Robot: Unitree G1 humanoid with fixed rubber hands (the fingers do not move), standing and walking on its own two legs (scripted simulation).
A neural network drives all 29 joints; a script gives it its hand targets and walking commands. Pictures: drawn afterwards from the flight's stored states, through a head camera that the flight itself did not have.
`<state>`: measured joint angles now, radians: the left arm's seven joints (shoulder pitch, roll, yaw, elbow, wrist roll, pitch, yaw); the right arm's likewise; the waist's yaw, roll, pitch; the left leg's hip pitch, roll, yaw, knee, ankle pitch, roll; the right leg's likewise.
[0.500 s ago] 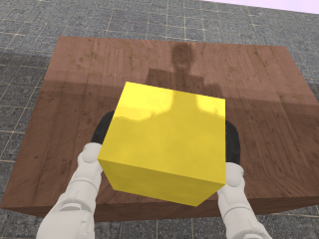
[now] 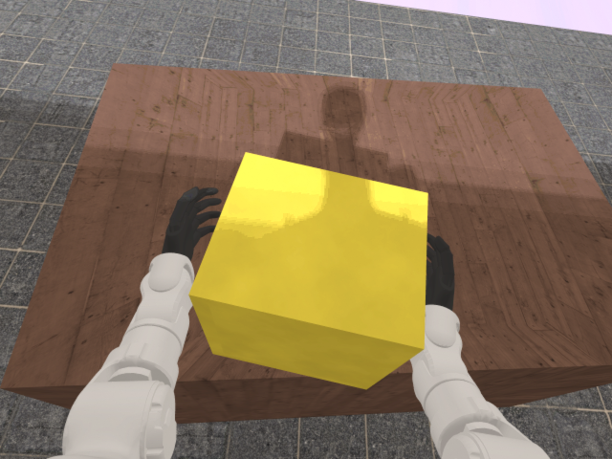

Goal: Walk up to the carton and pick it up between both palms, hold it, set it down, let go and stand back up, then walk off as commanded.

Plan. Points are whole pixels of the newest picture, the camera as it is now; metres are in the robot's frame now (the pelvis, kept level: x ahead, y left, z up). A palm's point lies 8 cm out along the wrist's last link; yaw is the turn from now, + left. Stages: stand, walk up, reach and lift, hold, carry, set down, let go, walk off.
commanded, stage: set down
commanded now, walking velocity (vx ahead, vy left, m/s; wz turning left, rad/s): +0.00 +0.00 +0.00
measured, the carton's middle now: (310, 280) +0.36 -0.01 -0.04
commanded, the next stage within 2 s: none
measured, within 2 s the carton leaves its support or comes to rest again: neither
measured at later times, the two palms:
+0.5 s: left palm (186, 248) +0.40 +0.17 -0.02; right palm (438, 296) +0.32 -0.18 +0.00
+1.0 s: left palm (185, 248) +0.40 +0.17 -0.02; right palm (437, 298) +0.32 -0.18 +0.00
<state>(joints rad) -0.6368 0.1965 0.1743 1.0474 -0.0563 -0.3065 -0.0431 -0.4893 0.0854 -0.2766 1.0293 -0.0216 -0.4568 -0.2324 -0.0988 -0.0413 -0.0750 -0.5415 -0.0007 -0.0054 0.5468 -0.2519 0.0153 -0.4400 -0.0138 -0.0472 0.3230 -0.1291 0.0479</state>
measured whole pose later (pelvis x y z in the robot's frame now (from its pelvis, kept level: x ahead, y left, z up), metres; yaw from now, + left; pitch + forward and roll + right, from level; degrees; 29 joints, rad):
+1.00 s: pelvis -0.03 +0.00 -0.02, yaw +0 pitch +18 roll -4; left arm -0.80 0.28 0.09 1.23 -0.11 -0.27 -0.06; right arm -0.61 0.06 -0.22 1.06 0.07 -0.38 -0.24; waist -0.14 -0.04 -0.12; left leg -0.72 0.00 -0.01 0.67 -0.26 0.02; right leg -0.63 -0.01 -0.05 0.48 -0.15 0.05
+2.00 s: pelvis -0.05 +0.00 -0.02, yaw +0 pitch +13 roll -4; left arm -0.37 0.34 0.09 0.95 -0.19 -0.29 -0.15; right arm -0.20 0.06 -0.13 0.91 0.13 -0.48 -0.24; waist -0.07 -0.03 -0.12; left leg -0.67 0.01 -0.01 0.69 -0.25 0.02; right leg -0.59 -0.01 -0.05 0.51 -0.15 0.05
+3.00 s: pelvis -0.05 -0.02 -0.01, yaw +0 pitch -3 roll -3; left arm 0.01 0.36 0.04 0.70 -0.31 -0.22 -0.19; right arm 0.16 0.06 -0.05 0.54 0.15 -0.21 -0.26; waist 0.00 -0.03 -0.05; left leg -0.32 0.02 -0.01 0.64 -0.28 0.02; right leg -0.26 0.01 -0.05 0.51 -0.20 0.02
